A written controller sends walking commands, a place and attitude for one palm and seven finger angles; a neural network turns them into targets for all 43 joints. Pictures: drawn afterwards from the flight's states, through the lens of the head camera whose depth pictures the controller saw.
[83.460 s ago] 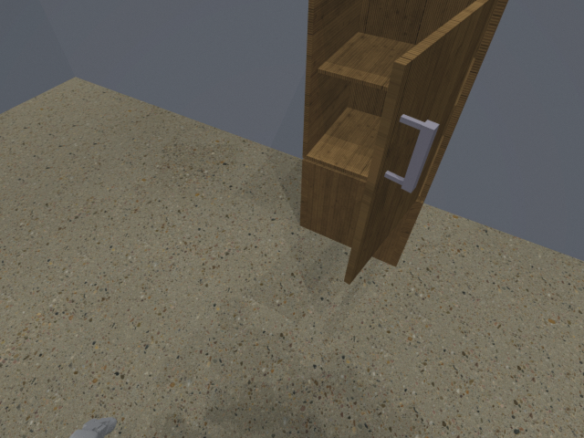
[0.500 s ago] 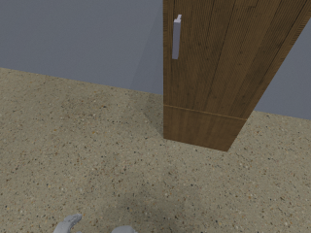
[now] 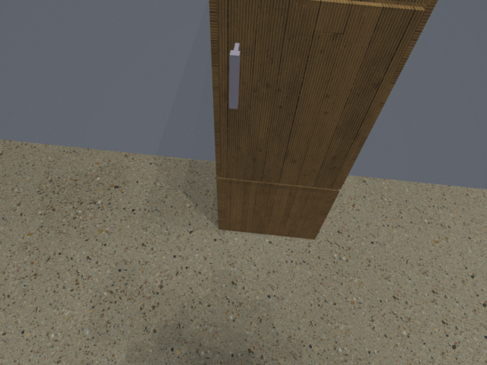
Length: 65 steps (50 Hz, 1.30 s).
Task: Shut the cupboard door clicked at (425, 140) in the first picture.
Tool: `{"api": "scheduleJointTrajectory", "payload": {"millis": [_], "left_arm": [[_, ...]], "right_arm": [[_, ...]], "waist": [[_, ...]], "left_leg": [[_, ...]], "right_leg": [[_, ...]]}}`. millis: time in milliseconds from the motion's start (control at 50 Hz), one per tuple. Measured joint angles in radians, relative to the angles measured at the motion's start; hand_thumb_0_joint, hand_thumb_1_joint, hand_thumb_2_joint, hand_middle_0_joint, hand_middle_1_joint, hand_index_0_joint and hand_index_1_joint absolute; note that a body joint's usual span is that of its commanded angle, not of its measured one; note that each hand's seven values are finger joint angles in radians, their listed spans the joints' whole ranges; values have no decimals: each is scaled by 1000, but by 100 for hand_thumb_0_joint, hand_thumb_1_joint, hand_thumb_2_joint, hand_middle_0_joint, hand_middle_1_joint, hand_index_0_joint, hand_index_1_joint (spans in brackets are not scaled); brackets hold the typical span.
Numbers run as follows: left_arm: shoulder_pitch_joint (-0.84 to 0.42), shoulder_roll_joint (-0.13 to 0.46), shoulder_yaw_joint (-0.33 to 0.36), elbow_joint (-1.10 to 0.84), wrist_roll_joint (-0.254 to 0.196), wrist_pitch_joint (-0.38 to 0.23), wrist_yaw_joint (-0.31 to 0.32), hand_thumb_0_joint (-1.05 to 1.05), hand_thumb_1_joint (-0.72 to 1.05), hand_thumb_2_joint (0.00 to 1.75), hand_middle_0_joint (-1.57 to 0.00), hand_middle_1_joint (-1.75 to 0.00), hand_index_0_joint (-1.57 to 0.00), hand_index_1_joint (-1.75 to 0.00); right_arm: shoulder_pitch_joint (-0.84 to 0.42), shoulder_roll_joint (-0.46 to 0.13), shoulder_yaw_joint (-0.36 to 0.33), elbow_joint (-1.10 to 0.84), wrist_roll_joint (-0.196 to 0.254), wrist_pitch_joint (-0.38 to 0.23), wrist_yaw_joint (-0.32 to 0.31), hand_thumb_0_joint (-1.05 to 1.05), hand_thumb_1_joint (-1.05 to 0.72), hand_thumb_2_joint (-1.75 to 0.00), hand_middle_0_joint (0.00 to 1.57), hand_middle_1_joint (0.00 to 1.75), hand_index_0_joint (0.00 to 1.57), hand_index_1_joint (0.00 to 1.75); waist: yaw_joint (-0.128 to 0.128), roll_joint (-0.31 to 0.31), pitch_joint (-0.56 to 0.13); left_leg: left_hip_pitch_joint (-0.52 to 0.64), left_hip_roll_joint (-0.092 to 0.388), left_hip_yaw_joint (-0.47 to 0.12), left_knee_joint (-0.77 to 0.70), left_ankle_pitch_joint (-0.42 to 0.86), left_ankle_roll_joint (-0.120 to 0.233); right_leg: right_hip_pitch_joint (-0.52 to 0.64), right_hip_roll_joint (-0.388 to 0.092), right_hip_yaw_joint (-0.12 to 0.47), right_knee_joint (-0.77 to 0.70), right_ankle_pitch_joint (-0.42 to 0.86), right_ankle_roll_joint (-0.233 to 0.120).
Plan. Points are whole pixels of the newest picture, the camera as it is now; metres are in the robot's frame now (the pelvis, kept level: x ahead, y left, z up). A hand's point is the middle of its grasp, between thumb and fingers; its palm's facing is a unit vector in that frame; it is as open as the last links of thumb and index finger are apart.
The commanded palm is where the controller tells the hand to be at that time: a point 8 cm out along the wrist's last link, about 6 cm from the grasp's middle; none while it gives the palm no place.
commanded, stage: take the last steps up to it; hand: left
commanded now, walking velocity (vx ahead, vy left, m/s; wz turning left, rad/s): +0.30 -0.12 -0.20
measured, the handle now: (235, 76) +0.71 +0.06 +0.07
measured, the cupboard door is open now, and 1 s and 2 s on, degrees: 0 0 0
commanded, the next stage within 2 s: come to a stop and stand still in 0.68 s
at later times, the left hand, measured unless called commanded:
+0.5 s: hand out of the picture +0.09 +0.13 -0.20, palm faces -0.01 -0.99 -0.14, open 7.4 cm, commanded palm none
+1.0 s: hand (215, 279) +0.31 +0.07 -0.17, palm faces -0.04 -0.97 -0.23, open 7.3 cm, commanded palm none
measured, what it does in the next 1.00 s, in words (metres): walks ahead: right foot, then left foot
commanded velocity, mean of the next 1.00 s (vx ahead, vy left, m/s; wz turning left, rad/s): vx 0.10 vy -0.01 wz -0.05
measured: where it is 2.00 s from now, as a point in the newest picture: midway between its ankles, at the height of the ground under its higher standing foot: (266, 356)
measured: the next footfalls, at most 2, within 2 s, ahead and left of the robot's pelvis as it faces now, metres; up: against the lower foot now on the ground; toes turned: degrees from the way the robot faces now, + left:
right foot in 0.12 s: +0.02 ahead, -0.13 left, +0.00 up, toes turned -5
left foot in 0.48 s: +0.25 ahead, +0.07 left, +0.00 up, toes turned +5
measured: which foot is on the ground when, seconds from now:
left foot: down 0.00-0.12, up 0.14-0.46, down 0.48-0.80, up 0.82-1.00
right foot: up 0.00-0.10, down 0.12-0.48, up 0.50-0.76, down 0.78-1.00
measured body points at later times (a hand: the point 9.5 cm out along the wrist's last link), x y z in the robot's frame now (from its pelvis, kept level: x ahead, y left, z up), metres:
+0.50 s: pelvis +0.13 -0.04 -0.02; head +0.16 -0.02 +0.43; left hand +0.09 +0.19 -0.19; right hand +0.19 -0.29 -0.15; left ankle +0.21 +0.06 -0.74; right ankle -0.01 -0.13 -0.73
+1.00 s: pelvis +0.26 -0.11 +0.00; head +0.29 -0.12 +0.45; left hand +0.31 +0.13 -0.15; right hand +0.27 -0.34 -0.16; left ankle +0.27 +0.02 -0.71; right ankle +0.25 -0.20 -0.74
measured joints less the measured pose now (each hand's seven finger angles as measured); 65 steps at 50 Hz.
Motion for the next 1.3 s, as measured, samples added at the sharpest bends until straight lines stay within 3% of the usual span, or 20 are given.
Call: {"api": "scheduleJointTrajectory", "payload": {"millis": [60, 120, 180, 240, 300, 380, 460, 500, 540, 580, 660, 780, 820, 880, 980, 1100, 1160, 1180, 1240, 1300], "left_arm": [[7, -7, -2, 12, 4, -3, -14, 1, 91, 90, -20, -30, -20, -30], [22, -7, -4, 14, 7, -28, -23, 1, 91, 90, -20, -30, -20, -30], [34, -27, -7, 31, 6, -58, -6, 0, 91, 90, -20, -30, -20, -30], [76, -41, -13, 45, 4, -80, 11, 0, 91, 90, -20, -30, -20, -30], [113, -48, -20, 79, 3, -95, 19, 0, 91, 90, -20, -30, -20, -30], [144, -56, -30, 126, 4, -104, 21, 0, 91, 90, -20, -30, -20, -30], [172, -60, -30, 165, -2, -101, 20, 0, 91, 90, -21, -30, -20, -30], [175, -58, -29, 172, -8, -89, 19, 0, 91, 90, -21, -30, -20, -30], [157, -49, -28, 172, -5, -75, 17, 1, 91, 90, -20, -30, -20, -30], [125, -43, -23, 161, 1, -66, 12, 1, 91, 90, -20, -30, -20, -30], [58, -48, -16, 106, 3, -66, 5, 1, 91, 90, -20, -30, -20, -30], [30, -38, -16, 56, 9, -97, 6, 0, 91, 90, -20, -30, -19, -30], [29, -46, -17, 64, 10, -106, 15, 0, 91, 90, -20, -30, -20, -30], [39, -69, -33, 87, 6, -112, 29, 0, 91, 90, -20, -30, -20, -30], [34, -66, -40, 116, 2, -97, 51, 0, 93, 90, -20, -30, -20, -30], [10, -65, -25, 100, 4, -68, 63, 0, 92, 90, -21, -30, -20, -30], [11, -53, -18, 90, 3, -56, 65, 0, 91, 90, -21, -30, -20, -30], [16, -49, -18, 85, 1, -51, 66, 0, 91, 90, -21, -30, -20, -30], [12, -22, -16, 72, -4, -30, 73, 0, 91, 90, -21, -30, -20, -30], [4, -4, -12, 65, -4, -13, 70, 0, 91, 90, -20, -30, -20, -30]], "right_arm": [[20, -10, -11, 20, -2, -2, 7, 0, -90, -90, 20, 30, 20, 30], [53, -26, -23, 44, 5, -1, 11, 0, -90, -90, 20, 30, 20, 30], [62, -52, -36, 82, 12, 22, 14, 0, -90, -90, 20, 30, 20, 30], [49, -64, -45, 96, 10, 30, 22, 0, -91, -90, 20, 30, 20, 30], [24, -62, -48, 75, 8, 15, 32, 1, -91, -90, 20, 30, 20, 30], [-19, -46, -42, 48, 11, -4, 39, 0, -91, -90, 20, 30, 20, 30], [-50, -28, -27, 31, 8, -35, 36, 0, -91, -90, 20, 30, 20, 30], [-65, -16, -21, 25, -2, -58, 26, 0, -91, -90, 20, 30, 20, 30], [-63, 2, -12, 22, -1, -64, 16, 0, -91, -90, 20, 30, 20, 30], [-44, 15, -9, 24, 0, -62, 9, 0, -91, -90, 20, 30, 20, 30], [2, 17, -12, 62, 0, -44, 6, 0, -92, -90, 20, 30, 20, 30], [63, 13, -29, 116, 9, -7, 23, 0, -91, -90, 20, 30, 20, 30], [67, 4, -34, 127, 15, 8, 26, 0, -91, -90, 20, 30, 20, 30], [46, -9, -34, 136, 21, 18, 19, 0, -91, -90, 20, 30, 20, 30], [-11, -2, -23, 110, 37, 13, 6, 0, -91, -90, 20, 30, 20, 30], [-86, -13, -32, 70, 35, 41, 6, 0, -91, -90, 20, 30, 20, 30], [-117, -18, -36, 49, 33, 41, 9, 0, -91, -90, 20, 30, 20, 30], [-118, -24, -35, 39, 31, 35, 11, 0, -91, -90, 20, 30, 20, 30], [-134, -14, -27, 23, 21, 22, 6, 0, -91, -90, 20, 30, 20, 30], [-144, -3, -14, 4, 16, 17, -8, 0, -91, -90, 20, 30, 20, 30]], "waist": [[-14, 22, -12], [-17, 26, -32], [-12, 52, -34], [-5, 43, -38], [-11, 25, -34], [-7, 5, -17], [4, -12, 0], [5, -27, 9], [7, -47, 15], [4, -47, 14], [5, -12, 8], [-1, 4, -19], [3, 21, -23], [-1, 41, -25], [5, 14, -5], [29, -4, 38], [34, -18, 49], [35, -10, 44], [44, -44, 52], [41, -45, 53]], "left_leg": [[9, 19, 14, 0, -10, -14], [-3, 31, 27, 62, -56, -33], [-85, 24, -33, 301, -224, -29], [-188, -1, -53, 495, -189, -30], [-252, -1, -41, 489, -108, -37], [-264, 3, -27, 331, -51, -30], [-178, -19, -6, 119, 40, -5], [-167, -21, 2, 142, 52, 37], [-145, -24, 24, 160, 14, 38], [-105, -28, 29, 120, 11, 26], [-27, -24, 15, 14, 39, 11], [26, -10, 5, 52, -41, -26], [-2, -7, -26, 161, -164, -18], [-61, -27, -67, 296, -213, -17], [-85, -65, -65, 233, -176, -39], [-111, -100, -67, 225, -159, -48], [-81, -98, -66, 120, -39, -44], [-61, -81, -69, 62, 85, -27], [-61, -93, -46, 87, 26, 42], [-61, -89, -44, 68, 14, 53]], "right_leg": [[57, -3, -26, -133, 15, -11], [160, -3, -36, -369, 96, -35], [184, 18, -48, -372, 149, -58], [241, 24, -44, -436, 146, -69], [295, 28, -42, -508, 162, -67], [351, 39, -41, -547, 145, -65], [376, 40, -35, -457, 51, -55], [284, 33, -19, -208, -22, -65], [155, 27, 5, 77, -32, -73], [51, 7, -3, 216, 10, -67], [-35, -42, -27, 67, 65, -49], [47, -53, -35, -307, 182, -33], [49, -39, -42, -285, 224, -42], [95, -18, -56, -331, 207, -52], [150, -15, -45, -418, 230, -58], [171, -26, -53, -408, 206, -46], [164, -32, -54, -370, 182, -30], [154, -24, -59, -346, 168, -23], [91, -25, -9, -162, 4, -13], [21, 10, 46, 55, -60, -4]]}}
